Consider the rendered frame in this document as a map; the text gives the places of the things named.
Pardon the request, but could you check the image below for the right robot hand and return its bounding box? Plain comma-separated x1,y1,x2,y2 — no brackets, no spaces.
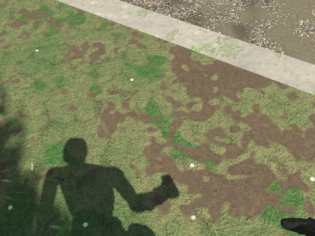
281,217,315,236

